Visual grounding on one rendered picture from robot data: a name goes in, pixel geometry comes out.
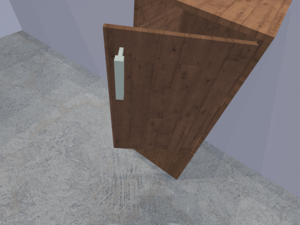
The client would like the handle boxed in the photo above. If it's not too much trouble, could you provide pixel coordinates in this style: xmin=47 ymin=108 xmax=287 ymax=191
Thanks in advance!
xmin=114 ymin=47 xmax=124 ymax=100

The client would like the cupboard door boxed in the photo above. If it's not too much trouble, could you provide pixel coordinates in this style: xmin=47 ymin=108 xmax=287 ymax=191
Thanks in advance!
xmin=103 ymin=23 xmax=259 ymax=153

